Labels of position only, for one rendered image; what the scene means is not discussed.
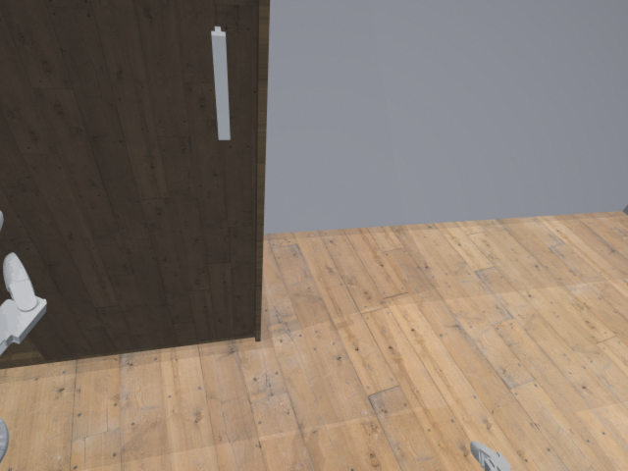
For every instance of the robot right hand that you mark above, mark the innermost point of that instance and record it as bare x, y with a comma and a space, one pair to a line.
489, 460

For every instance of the robot left hand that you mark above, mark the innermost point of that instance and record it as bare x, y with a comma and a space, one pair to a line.
18, 316

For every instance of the wardrobe door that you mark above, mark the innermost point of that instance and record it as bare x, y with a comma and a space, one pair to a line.
132, 219
25, 346

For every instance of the handle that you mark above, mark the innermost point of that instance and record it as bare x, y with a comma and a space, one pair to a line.
219, 48

